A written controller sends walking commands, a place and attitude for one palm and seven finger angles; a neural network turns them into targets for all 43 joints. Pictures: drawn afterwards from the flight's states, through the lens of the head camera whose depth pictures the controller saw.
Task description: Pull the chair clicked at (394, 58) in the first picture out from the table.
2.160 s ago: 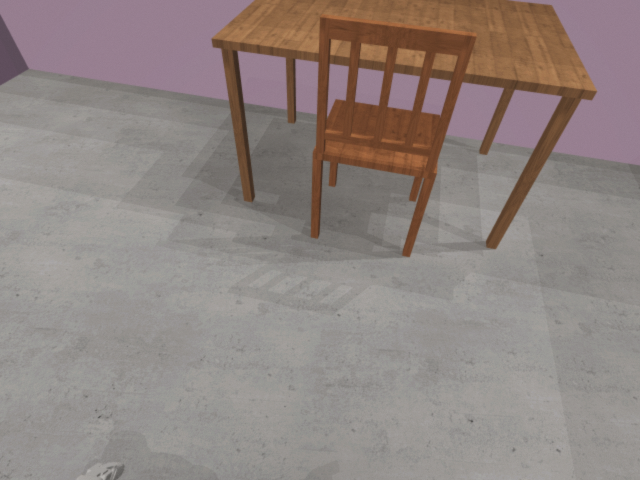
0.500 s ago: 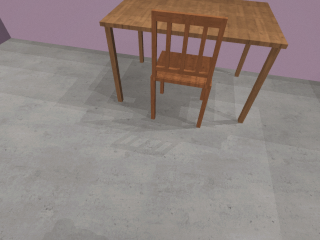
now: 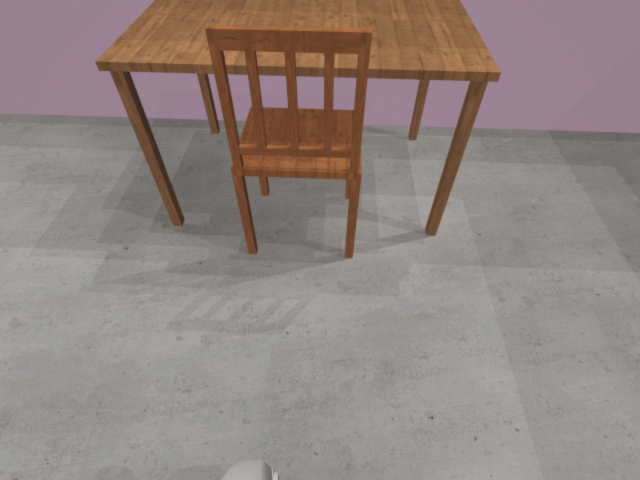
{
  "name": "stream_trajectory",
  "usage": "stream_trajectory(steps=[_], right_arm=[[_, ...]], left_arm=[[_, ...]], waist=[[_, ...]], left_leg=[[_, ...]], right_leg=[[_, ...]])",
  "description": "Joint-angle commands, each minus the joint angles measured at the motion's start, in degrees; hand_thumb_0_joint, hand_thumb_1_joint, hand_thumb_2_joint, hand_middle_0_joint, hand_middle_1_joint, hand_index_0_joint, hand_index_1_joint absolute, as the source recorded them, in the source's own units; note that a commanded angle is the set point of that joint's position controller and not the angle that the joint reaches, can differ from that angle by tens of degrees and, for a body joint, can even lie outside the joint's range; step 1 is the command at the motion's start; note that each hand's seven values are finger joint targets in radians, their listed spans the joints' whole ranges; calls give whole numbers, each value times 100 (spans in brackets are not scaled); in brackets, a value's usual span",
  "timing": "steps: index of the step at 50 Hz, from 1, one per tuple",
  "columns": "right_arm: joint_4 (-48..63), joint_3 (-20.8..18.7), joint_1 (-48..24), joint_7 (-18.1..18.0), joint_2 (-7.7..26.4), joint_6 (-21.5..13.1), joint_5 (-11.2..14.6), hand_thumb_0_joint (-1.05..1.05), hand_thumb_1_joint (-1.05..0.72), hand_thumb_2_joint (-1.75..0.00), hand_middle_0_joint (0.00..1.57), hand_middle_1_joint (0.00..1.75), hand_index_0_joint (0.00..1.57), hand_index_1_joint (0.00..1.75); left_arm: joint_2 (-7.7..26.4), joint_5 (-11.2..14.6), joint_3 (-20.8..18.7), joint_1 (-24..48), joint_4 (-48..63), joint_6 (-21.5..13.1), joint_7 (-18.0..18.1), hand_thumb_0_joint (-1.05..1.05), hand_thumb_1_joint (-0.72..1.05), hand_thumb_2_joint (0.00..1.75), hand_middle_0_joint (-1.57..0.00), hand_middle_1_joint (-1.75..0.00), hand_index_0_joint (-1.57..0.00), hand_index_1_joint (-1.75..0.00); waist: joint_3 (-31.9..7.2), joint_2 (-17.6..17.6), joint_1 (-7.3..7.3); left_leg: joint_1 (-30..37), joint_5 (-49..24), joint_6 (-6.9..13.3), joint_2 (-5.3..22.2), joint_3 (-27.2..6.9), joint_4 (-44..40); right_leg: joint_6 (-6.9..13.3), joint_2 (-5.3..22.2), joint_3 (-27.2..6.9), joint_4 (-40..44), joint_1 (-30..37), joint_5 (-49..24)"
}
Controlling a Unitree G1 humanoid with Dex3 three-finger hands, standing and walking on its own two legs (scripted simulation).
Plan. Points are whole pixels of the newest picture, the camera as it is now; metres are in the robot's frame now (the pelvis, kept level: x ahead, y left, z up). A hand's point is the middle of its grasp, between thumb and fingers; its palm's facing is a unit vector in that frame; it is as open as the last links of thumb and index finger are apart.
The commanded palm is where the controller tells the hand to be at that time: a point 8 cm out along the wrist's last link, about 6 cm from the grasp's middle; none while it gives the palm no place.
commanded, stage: walk to a spot facing it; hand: left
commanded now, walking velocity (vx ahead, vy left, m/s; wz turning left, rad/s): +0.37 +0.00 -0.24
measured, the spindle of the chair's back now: (292, 103) +1.07 +0.17 -0.10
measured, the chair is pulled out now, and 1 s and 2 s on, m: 0.00 0.00 0.00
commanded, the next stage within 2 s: turn to face it in 0.56 s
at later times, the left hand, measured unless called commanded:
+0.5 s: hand (193, 378) +0.29 +0.24 -0.17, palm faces -0.15 -0.97 -0.21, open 7.4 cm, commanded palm none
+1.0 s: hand (291, 276) +0.52 +0.11 -0.17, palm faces -0.28 -0.95 -0.13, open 7.4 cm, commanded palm none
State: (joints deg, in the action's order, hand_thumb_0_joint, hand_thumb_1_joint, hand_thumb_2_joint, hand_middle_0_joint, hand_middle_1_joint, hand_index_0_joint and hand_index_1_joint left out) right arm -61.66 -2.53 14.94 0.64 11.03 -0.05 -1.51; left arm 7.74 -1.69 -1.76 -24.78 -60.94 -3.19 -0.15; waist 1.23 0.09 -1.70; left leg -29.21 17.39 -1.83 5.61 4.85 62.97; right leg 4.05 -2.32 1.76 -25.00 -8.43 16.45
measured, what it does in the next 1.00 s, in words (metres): walks ahead: left foot, then right foot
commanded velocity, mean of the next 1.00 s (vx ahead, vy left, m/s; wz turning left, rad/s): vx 0.16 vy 0.00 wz -0.11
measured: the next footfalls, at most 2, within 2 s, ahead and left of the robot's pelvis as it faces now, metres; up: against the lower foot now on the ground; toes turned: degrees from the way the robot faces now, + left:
left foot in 0.28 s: +0.27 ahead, +0.16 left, +0.00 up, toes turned +1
right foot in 0.70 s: +0.39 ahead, -0.13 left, +0.00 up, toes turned -28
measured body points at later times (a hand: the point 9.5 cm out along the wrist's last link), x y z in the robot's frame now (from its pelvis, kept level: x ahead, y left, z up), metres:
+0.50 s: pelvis +0.21 +0.05 +0.00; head +0.23 +0.06 +0.45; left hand +0.30 +0.30 -0.15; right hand +0.20 -0.19 -0.15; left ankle +0.23 +0.16 -0.74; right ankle +0.22 -0.06 -0.67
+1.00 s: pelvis +0.35 +0.00 -0.01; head +0.37 +0.01 +0.44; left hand +0.53 +0.16 -0.16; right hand +0.28 -0.21 -0.16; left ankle +0.40 +0.09 -0.72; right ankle +0.36 -0.12 -0.74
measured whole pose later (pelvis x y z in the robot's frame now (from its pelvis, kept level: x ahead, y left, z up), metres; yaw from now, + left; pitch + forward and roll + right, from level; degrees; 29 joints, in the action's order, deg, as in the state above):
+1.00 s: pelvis +0.35 +0.00 -0.01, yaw -14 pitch -1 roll -2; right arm -59.2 -0.9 18.1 -0.2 7.7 1.4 -1.1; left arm 7.9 -1.5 -1.3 -5.9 -54.4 0.3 0.6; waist 2.2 -0.6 3.3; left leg -22.6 21.1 -2.1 5.2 6.1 45.8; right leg 1.7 3.3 13.2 -29.8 -15.1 13.2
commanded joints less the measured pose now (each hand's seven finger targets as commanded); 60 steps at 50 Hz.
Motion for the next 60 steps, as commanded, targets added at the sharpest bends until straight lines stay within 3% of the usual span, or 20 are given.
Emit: stream_trajectory(steps=[1,8,11,12,13,14,17,20,30,33,34,35,36,39,42,50,51,52,53,60], right_arm=[[721,-132,-576,64,274,-206,30,0,-90,-90,20,30,20,30],[1060,-101,-1206,117,154,-344,83,0,-90,-90,20,30,20,30],[706,-162,-78,-7,364,-430,34,0,-90,-90,20,30,20,30],[452,-255,854,-97,756,-458,6,0,-90,-90,20,30,20,30],[318,-405,1577,-162,1478,-475,-78,0,-90,-90,20,30,20,30],[302,-357,1745,-172,1490,-411,-12,0,-90,-90,20,30,20,30],[572,-158,356,-183,535,-441,22,0,-90,-90,20,30,20,30],[564,-111,163,-217,402,-553,18,0,-90,-90,20,30,20,30],[597,-253,528,-146,891,-416,-16,0,-90,-90,20,30,20,30],[686,-231,440,-120,1026,-328,25,0,-90,-90,20,30,20,30],[720,-130,663,-63,712,-312,95,0,-90,-90,20,30,20,30],[863,-71,712,-129,441,-303,151,0,-90,-90,20,30,20,30],[828,-75,478,-192,608,-265,148,0,-90,-90,20,30,20,30],[494,-17,584,-171,433,-53,41,0,-90,-90,20,30,20,30],[233,48,1118,-146,166,81,53,0,-90,-90,20,30,20,30],[418,32,826,-73,107,67,32,0,-90,-90,20,30,20,30],[425,-20,930,-68,309,41,15,0,-90,-90,20,30,20,30],[556,-110,1014,-92,779,24,-20,0,-90,-90,20,30,20,30],[632,-168,1037,-140,969,31,-56,0,-90,-90,20,30,20,30],[627,-120,481,-280,655,-109,40,0,-90,-90,20,30,20,30]], left_arm=[[916,36,-207,-424,93,-151,104,0,90,90,-20,-30,-20,-30],[973,4,-245,-474,-65,-118,143,0,90,90,-20,-30,-20,-30],[1023,41,-305,-268,-45,-102,129,0,90,90,-20,-30,-20,-30],[834,57,-304,-340,-15,-96,99,0,90,90,-20,-30,-20,-30],[515,132,-303,-579,123,-58,34,0,90,90,-20,-30,-20,-30],[534,89,-281,-111,363,-129,19,0,90,90,-20,-30,-20,-30],[558,-1,-314,391,423,47,-97,0,90,90,-20,-30,-20,-30],[335,-34,-316,353,490,263,-187,0,90,90,-20,-30,-20,-30],[502,-15,-286,1768,1243,307,-287,0,90,90,-20,-30,-20,-30],[889,-38,-330,754,994,185,-225,0,90,90,-20,-30,-20,-30],[1536,-67,-478,127,829,66,-131,0,90,90,-20,-30,-20,-30],[2051,60,-547,-285,734,37,-64,0,90,90,-20,-30,-20,-30],[2006,115,-511,-126,772,95,11,0,90,90,-20,-30,-20,-30],[1248,67,-271,1324,986,135,139,0,90,90,-20,-30,-20,-30],[1084,15,-176,1800,989,151,169,0,90,90,-20,-30,-20,-30],[1046,109,-289,1423,837,367,194,0,90,90,-20,-30,-20,-30],[864,129,-273,1332,859,416,171,0,90,90,-20,-30,-20,-30],[582,154,-246,1211,1000,462,141,0,90,90,-20,-30,-20,-30],[541,132,-235,1470,1190,437,130,0,90,90,-20,-30,-20,-30],[631,97,-298,1340,774,429,128,0,90,90,-20,-30,-20,-30]], waist=[[483,-462,68],[596,-784,-112],[96,-401,417],[-512,40,739],[-1148,1620,849],[-884,1333,869],[334,1061,313],[267,559,19],[360,618,360],[-371,223,-198],[-1100,-937,-436],[-1794,-1674,-412],[-1715,-768,-481],[-439,-603,195],[-425,-668,523],[-104,-350,281],[-42,411,315],[74,1688,327],[164,1709,435],[-524,595,286]], left_leg=[[-922,-656,-67,212,-126,-530],[-59,-609,108,-12,35,-2211],[1822,-679,240,-402,265,-3222],[3327,-549,409,130,-387,-3386],[4361,40,962,1859,-2690,-4154],[3929,265,1247,2318,-3619,-4886],[1837,1331,1036,1870,-2127,-5316],[1393,-113,939,1535,-754,-5248],[2350,-2324,803,1453,815,-4416],[2044,-3681,436,1154,1216,-2205],[591,-1719,127,653,1314,-486],[-347,1893,-69,-116,674,1162],[-283,1800,57,16,-144,1406],[104,737,36,305,-428,1001],[927,548,8,175,-246,-335],[1538,-314,23,-77,229,-2954],[1656,-715,193,236,-417,-3602],[1638,-1336,737,1289,-1968,-4394],[1483,-1709,1311,1807,-2885,-4829],[2566,-3547,1172,904,-1364,-4404]], right_leg=[[764,1456,-1577,1609,43,-360],[557,1421,-1288,1248,208,-1421],[357,1008,-982,-239,-64,-2666],[198,742,-831,-1519,-847,-2186],[-105,-68,-40,-3548,-2138,509],[-55,-73,-355,-4597,-2629,1422],[-124,772,-376,-5180,-2920,402],[-273,940,-244,-4479,-2596,-19],[-328,650,527,-1524,-2034,-533],[-134,170,870,-573,-21,-926],[267,1389,-588,-387,1710,-2127],[1037,2926,-2585,-62,2263,-4225],[1190,2814,-2151,156,1691,-3991],[724,2235,-933,740,-415,-2138],[472,1965,38,878,-1060,-1738],[53,1898,550,81,-911,-339],[-203,1531,742,-556,-1203,175],[-570,901,948,-1543,-1794,1078],[-627,580,622,-2624,-2159,1849],[-760,703,-99,-3657,-2317,549]])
